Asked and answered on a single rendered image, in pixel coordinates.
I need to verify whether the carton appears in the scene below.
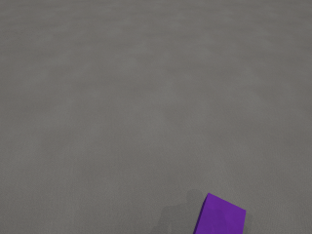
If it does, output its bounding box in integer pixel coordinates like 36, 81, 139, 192
193, 193, 247, 234

